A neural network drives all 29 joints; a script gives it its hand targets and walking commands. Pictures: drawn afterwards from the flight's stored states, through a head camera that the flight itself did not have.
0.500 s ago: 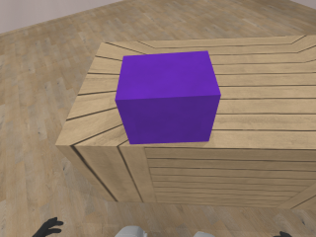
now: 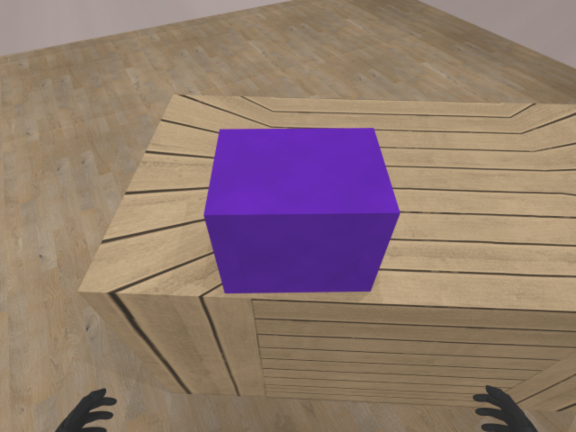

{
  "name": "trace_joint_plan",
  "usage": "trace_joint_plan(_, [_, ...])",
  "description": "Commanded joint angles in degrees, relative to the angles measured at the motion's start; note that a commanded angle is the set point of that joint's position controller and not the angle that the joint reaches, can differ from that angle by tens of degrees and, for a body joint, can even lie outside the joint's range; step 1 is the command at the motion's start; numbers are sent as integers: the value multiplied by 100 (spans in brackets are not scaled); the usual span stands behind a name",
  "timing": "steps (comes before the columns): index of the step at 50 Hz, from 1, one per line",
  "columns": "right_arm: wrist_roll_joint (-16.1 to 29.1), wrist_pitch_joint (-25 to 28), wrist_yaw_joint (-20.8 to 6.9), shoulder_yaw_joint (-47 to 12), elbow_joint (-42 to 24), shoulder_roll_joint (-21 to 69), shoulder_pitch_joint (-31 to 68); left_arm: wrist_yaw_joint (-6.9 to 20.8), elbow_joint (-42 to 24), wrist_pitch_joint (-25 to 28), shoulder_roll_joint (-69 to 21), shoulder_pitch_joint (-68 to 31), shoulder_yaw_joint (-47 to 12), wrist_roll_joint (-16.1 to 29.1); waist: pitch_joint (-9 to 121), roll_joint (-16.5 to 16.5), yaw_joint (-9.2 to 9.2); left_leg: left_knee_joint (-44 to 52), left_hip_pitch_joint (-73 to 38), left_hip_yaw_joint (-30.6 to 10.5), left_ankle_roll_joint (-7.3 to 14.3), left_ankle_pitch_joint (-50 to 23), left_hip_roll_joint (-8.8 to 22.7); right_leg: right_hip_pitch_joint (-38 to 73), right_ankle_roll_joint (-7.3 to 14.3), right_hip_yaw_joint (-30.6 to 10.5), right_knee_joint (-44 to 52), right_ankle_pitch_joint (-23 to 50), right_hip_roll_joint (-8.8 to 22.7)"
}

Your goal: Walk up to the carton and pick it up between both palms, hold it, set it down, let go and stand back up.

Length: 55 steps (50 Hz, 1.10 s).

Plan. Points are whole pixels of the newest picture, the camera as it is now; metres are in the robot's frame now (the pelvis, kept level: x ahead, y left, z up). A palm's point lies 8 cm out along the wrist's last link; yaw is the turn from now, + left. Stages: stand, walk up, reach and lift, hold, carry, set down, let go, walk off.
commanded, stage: walk up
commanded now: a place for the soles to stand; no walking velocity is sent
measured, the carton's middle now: (297, 212) +0.46 +0.00 +0.02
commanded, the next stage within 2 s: stand in 0.64 s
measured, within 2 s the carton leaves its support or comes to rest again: neither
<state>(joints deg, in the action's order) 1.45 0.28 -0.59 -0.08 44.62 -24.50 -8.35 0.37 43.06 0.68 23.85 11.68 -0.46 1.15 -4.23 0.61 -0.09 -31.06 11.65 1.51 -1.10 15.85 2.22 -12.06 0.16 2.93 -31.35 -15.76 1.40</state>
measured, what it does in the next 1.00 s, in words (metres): stands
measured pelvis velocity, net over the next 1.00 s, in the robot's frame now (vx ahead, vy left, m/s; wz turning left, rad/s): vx -0.01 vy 0.00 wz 0.01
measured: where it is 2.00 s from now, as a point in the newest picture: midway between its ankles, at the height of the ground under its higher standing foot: outside the picture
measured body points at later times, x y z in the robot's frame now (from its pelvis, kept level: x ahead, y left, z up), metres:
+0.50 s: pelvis -0.01 +0.00 +0.01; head +0.00 +0.00 +0.46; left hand +0.08 +0.30 -0.11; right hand +0.07 -0.31 -0.11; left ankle +0.01 +0.13 -0.73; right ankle +0.02 -0.12 -0.73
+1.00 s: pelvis -0.01 +0.00 +0.00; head +0.04 +0.01 +0.44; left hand +0.15 +0.31 -0.11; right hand +0.13 -0.30 -0.11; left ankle +0.01 +0.13 -0.73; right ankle +0.02 -0.12 -0.73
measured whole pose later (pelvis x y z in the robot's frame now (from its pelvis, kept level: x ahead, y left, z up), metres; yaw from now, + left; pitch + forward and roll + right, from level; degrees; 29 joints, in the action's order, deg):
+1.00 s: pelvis -0.01 +0.00 +0.00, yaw +0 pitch -2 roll +0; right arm -4.0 2.6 -3.3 8.3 53.0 -18.2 -1.9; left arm -2.4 38.8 -22.5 22.8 0.9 1.9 0.3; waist -9.1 -1.0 0.7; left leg -33.6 15.6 0.8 -1.9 14.8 2.9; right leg -15.4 0.7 3.7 -33.1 -15.1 0.9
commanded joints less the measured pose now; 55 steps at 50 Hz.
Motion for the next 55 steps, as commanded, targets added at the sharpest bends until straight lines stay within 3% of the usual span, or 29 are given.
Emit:
trace_joint_plan(1, [17, 89, 26, 346, -25, -1057, 269, -43, -128, 123, 1172, -432, 360, 14, 337, -162, -5, 726, -199, -537, 338, -1093, 622, 5, 178, -704, 795, 1013, 677])
trace_joint_plan(5, [-11, 117, 28, 316, 317, -1055, 285, -19, 144, 139, 1063, -488, 363, 50, 431, -17, -24, 911, -218, -450, 291, -1082, 588, 258, 197, -795, 990, 1008, 709])
trace_joint_plan(9, [25, 130, 5, 330, 672, -978, 390, -30, 537, 128, 1098, -551, 366, 32, 492, -386, -4, 1083, -356, -447, 320, -1044, 636, 387, 156, -715, 1172, 1006, 662])
trace_joint_plan(14, [-41, 160, 17, 329, 922, -949, 526, -34, 831, 132, 946, -565, 372, -4, 606, 33, -78, 1350, -462, -441, 315, -930, 669, 514, 144, -634, 1279, 966, 616])
trace_joint_plan(16, [-33, 158, 27, 312, 1060, -829, 391, -34, 931, 117, 987, -661, 366, -13, 525, -225, 41, 1416, -509, -455, 260, -953, 675, 437, 110, -651, 1313, 897, 633])
trace_joint_plan(18, [-39, 148, 26, 351, 1123, -824, 487, -50, 1041, 115, 970, -636, 404, -17, 435, -141, -30, 1563, -333, -421, 271, -430, 596, 410, 98, -667, 1436, 495, 636])
trace_joint_plan(19, [-46, 159, 29, 306, 1150, -804, 437, -63, 1078, 123, 881, -691, 356, -3, 294, -98, 51, 1605, -335, -422, 266, -586, 668, 305, 111, -671, 1459, 480, 580])
trace_joint_plan(23, [-72, 186, 67, 315, 1230, -737, 487, -80, 1225, 126, 966, -747, 402, -32, 229, 175, 32, 1668, -331, -395, 224, -544, 644, 364, 102, -733, 1562, 477, 594])
trace_joint_plan(25, [-44, 174, 52, 338, 1308, -769, 542, -67, 1322, 133, 854, -615, 423, -20, 227, 27, -29, 1740, -169, -410, 254, -18, 643, 427, 73, -750, 1710, 82, 581])
trace_joint_plan(27, [-57, 189, 57, 333, 1349, -775, 491, -73, 1328, 140, 823, -626, 424, 0, 292, -193, -45, 1662, -228, -496, 279, -175, 628, 373, 73, -773, 1765, 149, 578])
trace_joint_plan(29, [-40, 197, 69, 351, 1349, -706, 461, -80, 1338, 147, 829, -581, 466, -53, 319, 44, 28, 1624, -323, -342, 249, -157, 623, 266, 99, -820, 1766, 72, 614])
trace_joint_plan(31, [-80, 201, 73, 380, 1362, -717, 339, -67, 1403, 171, 794, -615, 431, -35, 221, -88, 31, 1626, -403, -340, 193, -184, 561, 85, 95, -851, 1894, -126, 612])
trace_joint_plan(33, [-105, 186, 82, 380, 1398, -739, 247, -88, 1409, 158, 744, -558, 438, -14, 227, 5, 29, 1677, -228, -439, 223, -264, 599, 274, 118, -858, 1884, 16, 648])
trace_joint_plan(34, [-78, 203, 91, 364, 1415, -715, 230, -87, 1382, 155, 759, -601, 440, -38, 273, -161, 33, 1717, -333, -480, 262, -342, 643, 338, 104, -780, 1789, 281, 605])
trace_joint_plan(35, [-101, 231, 79, 381, 1407, -715, 275, -78, 1395, 164, 757, -549, 480, -3, 410, 3, 25, 1776, -328, -464, 276, -414, 671, 485, 67, -761, 1724, 528, 597])
trace_joint_plan(36, [-118, 250, 98, 385, 1404, -735, 356, -78, 1426, 171, 693, -531, 448, -24, 277, -132, -19, 1764, -356, -474, 265, -429, 683, 339, 101, -781, 1702, 511, 580])
trace_joint_plan(37, [-106, 261, 93, 347, 1393, -687, 273, -70, 1342, 169, 727, -522, 454, -61, 501, 50, 17, 1673, -443, -443, 232, -625, 686, 467, 104, -746, 1686, 594, 601])
trace_joint_plan(38, [-75, 251, 99, 371, 1410, -749, 353, -73, 1397, 185, 721, -535, 468, -36, 459, -211, -20, 1652, -406, -423, 265, -679, 674, 527, 82, -776, 1741, 844, 631])
trace_joint_plan(41, [-117, 249, 93, 380, 1393, -665, 344, -75, 1515, 192, 654, -461, 451, -29, 448, -129, -18, 1698, -441, -379, 285, -852, 700, 528, 86, -724, 1660, 1134, 649])
trace_joint_plan(42, [-109, 237, 85, 365, 1372, -669, 435, -103, 1469, 176, 722, -497, 469, -23, 510, 66, -76, 1703, -339, -372, 232, -789, 643, 728, 100, -739, 1666, 1191, 657])
trace_joint_plan(43, [-86, 252, 102, 350, 1364, -572, 322, -94, 1467, 158, 699, -479, 481, -37, 606, -99, -45, 1732, -430, -344, 220, -753, 678, 760, 91, -686, 1618, 1203, 657])
trace_joint_plan(44, [-1017, 798, -27, 952, 389, -157, 2375, -261, -778, -972, 988, -3353, 745, 45, 777, -474, 207, 676, 714, 433, -270, 780, -159, 81, 6, 135, 752, -858, -243])
trace_joint_plan(45, [-873, 697, -214, 1177, 416, -229, 1926, -427, -1074, -1718, 1063, -3036, 528, -20, 156, -610, 304, 486, 1154, 375, -115, 1241, -124, 100, 137, 247, 463, -1143, -170])
trace_joint_plan(46, [-813, 573, -286, 1202, 191, -306, 1648, -456, -1447, -2108, 961, -2730, 382, 36, 197, -615, 301, 333, 788, 252, -53, 1374, -117, -75, 162, 254, 321, -1145, -106])
trace_joint_plan(48, [-543, 321, -303, 1198, -19, -376, 1179, -329, -1791, -2719, 830, -2165, 354, -110, 500, -267, 183, -209, 173, 233, -159, 474, 30, -380, 136, 165, 99, -203, -10])
trace_joint_plan(50, [-155, 85, -306, 1219, -27, -615, 750, -189, -2377, -3224, 574, -1732, 495, -411, 989, 294, 291, -312, -13, 308, -394, -247, 62, -90, 132, 234, -86, 706, -63])
trace_joint_plan(51, [-109, 34, -328, 1341, 4, -708, 751, -108, -2396, -3375, 442, -1476, 534, -477, 1147, 229, 375, -282, -195, 251, -458, -366, 57, -3, 99, 313, -73, 761, -129])
trace_joint_plan(53, [159, -41, -327, 1101, -65, -749, 461, -66, -2628, -3484, 339, -1076, 753, -650, 1258, 528, 341, -114, -539, 276, -511, -1310, -65, 188, 66, 294, 47, 1393, -177])
trace_joint_plan(55, [274, 2, -311, 1097, -162, -1000, 275, -61, -2780, -3468, 144, -682, 854, -756, 1314, 401, 345, -97, -857, 163, -584, -2246, -114, 485, 5, 288, 122, 2176, -280])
